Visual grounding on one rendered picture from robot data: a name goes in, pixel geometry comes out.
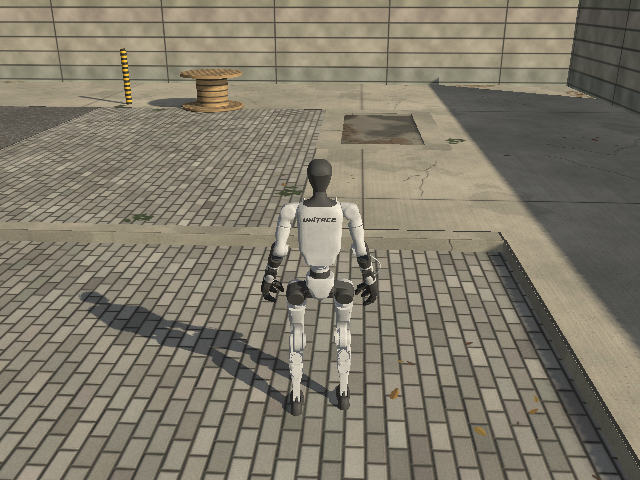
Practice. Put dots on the robot right foot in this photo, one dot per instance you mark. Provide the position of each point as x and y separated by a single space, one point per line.
343 401

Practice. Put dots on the left robot upper arm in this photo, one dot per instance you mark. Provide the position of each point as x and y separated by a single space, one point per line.
287 213

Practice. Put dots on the left robot hand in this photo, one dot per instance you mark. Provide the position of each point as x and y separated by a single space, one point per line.
266 287

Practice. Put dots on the right robot forearm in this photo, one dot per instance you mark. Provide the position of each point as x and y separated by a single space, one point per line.
366 267

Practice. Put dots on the right robot upper arm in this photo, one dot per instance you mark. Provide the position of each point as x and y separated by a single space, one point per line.
351 212

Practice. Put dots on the right robot hand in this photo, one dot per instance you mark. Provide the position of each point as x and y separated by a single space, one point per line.
370 289

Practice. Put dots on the left robot forearm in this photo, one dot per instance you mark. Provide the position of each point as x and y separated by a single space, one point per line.
272 266

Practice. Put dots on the robot foot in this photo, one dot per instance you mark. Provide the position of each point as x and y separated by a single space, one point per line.
296 407
343 401

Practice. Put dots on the robot left foot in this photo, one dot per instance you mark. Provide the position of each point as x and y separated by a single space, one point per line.
296 407

